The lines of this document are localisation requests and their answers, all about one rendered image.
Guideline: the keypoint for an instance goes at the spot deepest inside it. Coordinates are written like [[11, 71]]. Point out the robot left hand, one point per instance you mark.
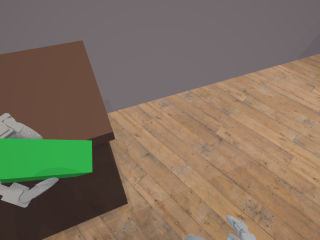
[[19, 194]]

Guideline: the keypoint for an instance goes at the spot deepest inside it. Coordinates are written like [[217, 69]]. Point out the sponge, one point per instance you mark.
[[24, 160]]

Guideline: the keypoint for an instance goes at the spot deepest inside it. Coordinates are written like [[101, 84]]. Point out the table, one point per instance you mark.
[[53, 91]]

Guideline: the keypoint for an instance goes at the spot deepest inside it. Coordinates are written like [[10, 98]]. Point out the robot right hand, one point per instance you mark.
[[240, 228]]

